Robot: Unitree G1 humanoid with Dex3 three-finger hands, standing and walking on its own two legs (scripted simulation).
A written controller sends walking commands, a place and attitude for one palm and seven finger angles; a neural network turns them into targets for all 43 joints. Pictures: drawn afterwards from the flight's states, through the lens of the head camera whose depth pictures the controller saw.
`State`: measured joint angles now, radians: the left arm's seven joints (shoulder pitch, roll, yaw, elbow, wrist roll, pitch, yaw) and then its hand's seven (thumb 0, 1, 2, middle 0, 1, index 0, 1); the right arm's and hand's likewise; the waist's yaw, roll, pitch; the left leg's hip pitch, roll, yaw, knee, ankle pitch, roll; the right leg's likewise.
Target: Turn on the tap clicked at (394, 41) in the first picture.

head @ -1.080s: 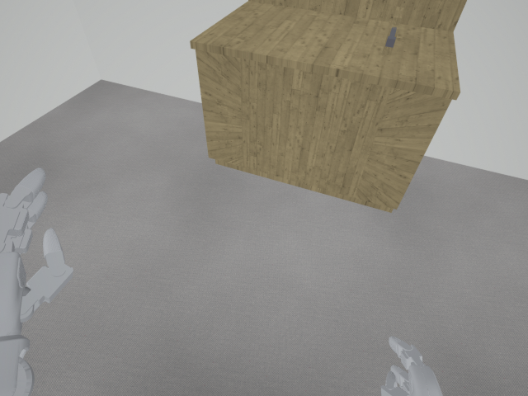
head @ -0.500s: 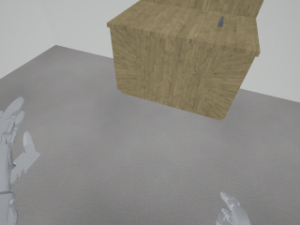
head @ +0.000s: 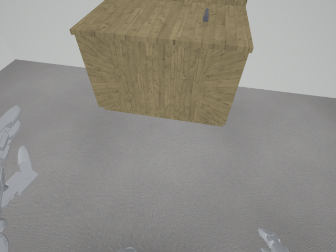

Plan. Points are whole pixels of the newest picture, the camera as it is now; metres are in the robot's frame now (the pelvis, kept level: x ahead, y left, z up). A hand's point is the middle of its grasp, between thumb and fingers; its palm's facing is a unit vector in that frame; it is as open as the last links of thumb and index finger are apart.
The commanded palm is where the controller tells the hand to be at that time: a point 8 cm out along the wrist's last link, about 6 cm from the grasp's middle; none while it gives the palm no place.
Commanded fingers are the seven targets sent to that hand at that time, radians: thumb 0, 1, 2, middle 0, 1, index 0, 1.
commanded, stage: walk to a spot facing it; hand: left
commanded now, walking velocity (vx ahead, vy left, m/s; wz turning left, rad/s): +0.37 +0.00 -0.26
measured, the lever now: (205, 18) +1.23 -0.15 +0.05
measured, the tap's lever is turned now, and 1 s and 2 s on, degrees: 0 0 0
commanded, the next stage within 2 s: turn to face it in 0.98 s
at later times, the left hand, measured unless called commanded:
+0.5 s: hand (106, 102) +0.40 +0.17 +0.16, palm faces +0.28 -0.82 -0.50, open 7.4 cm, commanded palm +0.34 +0.22 +0.17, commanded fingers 0.00 0.90 0.90 -0.20 -0.30 -0.20 -0.30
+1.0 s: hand (132, 59) +0.56 +0.13 +0.18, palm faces +0.22 -0.89 -0.39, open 7.5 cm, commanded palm +0.51 +0.19 +0.17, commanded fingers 0.00 0.90 0.90 -0.20 -0.30 -0.20 -0.30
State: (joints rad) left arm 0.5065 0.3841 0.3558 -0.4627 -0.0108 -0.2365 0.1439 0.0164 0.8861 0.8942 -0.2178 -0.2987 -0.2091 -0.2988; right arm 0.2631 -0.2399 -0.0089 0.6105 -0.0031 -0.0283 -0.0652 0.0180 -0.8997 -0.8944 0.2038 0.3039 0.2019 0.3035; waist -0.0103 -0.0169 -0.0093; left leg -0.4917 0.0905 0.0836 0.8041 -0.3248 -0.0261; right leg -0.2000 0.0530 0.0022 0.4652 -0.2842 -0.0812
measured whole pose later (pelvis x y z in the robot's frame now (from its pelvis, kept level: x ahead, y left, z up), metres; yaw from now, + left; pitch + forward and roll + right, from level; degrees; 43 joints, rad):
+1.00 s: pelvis +0.30 -0.05 -0.01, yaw -13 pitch +0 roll -1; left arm 0.43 0.36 0.37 -0.53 -0.02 -0.22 0.15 0.02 0.89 0.89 -0.21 -0.30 -0.20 -0.30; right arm 0.17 -0.11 0.03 0.58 0.00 -0.09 -0.05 0.02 -0.90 -0.89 0.20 0.30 0.20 0.30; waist 0.00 0.00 0.05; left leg -0.29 0.15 0.20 0.56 -0.24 -0.01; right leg -0.46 -0.08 -0.11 0.96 -0.42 0.02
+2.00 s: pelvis +0.36 -0.12 +0.00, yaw -26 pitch +0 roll +0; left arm 0.51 0.38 0.36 -0.51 -0.02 -0.21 0.16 0.02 0.88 0.89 -0.22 -0.30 -0.21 -0.30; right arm 0.25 -0.23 -0.01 0.63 0.00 -0.02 -0.07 0.02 -0.90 -0.89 0.20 0.30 0.20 0.30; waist -0.02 0.00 0.02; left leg -0.38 0.07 0.11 0.77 -0.40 -0.02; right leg -0.27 -0.01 -0.10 0.51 -0.24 -0.05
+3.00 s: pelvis +0.49 -0.22 -0.01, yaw -29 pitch +0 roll -1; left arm 0.51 0.40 0.37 -0.53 -0.02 -0.24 0.15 0.02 0.89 0.89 -0.21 -0.30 -0.21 -0.30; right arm 0.23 -0.13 0.02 0.60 0.01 -0.11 -0.05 0.02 -0.90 -0.89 0.21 0.30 0.20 0.30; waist -0.01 0.03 0.04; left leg -0.24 0.11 0.14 0.57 -0.31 -0.02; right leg -0.36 -0.05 -0.16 0.65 -0.35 0.02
